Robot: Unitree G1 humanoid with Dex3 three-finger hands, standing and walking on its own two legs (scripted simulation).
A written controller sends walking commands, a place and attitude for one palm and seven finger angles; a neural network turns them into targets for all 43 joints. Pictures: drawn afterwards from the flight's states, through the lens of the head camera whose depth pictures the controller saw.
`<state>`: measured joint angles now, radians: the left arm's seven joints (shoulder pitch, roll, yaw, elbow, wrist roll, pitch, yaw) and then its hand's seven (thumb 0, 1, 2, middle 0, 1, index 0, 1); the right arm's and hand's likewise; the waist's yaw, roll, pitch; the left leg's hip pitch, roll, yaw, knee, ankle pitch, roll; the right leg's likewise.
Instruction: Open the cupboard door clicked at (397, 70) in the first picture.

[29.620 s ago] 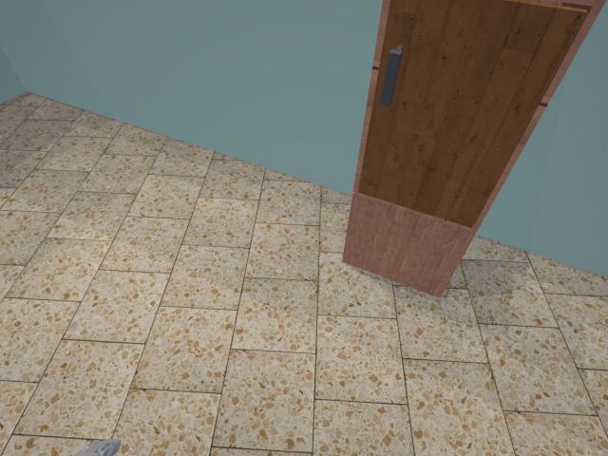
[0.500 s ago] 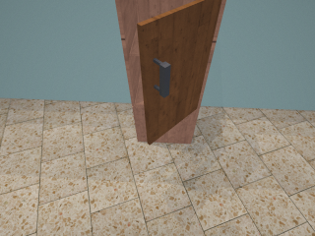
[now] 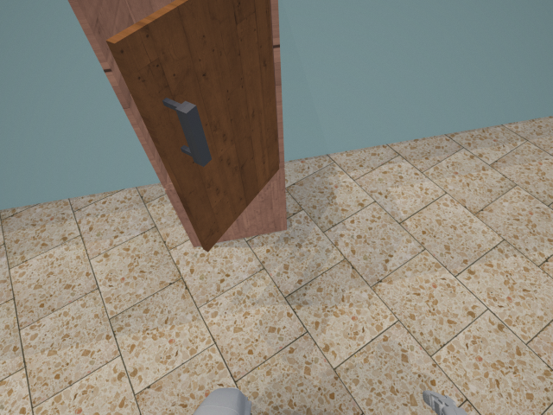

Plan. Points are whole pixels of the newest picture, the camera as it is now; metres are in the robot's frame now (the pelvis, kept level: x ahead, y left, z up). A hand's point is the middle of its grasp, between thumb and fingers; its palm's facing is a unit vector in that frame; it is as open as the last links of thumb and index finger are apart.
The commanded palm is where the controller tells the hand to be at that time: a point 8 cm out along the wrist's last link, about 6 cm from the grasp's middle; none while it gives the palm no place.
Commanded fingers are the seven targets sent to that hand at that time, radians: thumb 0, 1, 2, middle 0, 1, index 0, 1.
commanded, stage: walk to a spot facing it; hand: left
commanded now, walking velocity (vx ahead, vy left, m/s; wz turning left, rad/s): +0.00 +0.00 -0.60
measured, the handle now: (186, 132) +0.55 +0.21 +0.06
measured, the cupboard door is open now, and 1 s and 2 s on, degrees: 46 46 46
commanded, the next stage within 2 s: none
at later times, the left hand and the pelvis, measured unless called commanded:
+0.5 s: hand (168, 391) +0.16 +0.21 -0.17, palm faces -0.27 -0.93 -0.25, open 7.4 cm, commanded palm none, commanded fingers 0.00 0.90 0.90 -0.20 -0.30 -0.20 -0.30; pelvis +0.00 +0.03 -0.01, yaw -18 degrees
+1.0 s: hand (236, 349) +0.24 +0.11 -0.17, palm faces -0.59 -0.79 -0.18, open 7.4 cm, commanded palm none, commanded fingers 0.00 0.90 0.90 -0.20 -0.30 -0.20 -0.30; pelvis +0.03 +0.01 +0.00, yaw -37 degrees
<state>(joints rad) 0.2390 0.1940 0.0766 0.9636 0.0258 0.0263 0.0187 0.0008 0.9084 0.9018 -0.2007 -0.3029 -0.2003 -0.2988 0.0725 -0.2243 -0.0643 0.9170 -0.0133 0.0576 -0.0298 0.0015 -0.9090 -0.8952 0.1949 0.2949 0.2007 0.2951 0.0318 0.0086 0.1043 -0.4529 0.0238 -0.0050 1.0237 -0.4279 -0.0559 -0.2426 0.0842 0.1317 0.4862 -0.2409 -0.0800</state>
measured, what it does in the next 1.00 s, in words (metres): steps on the spot, turning right: left foot, then right foot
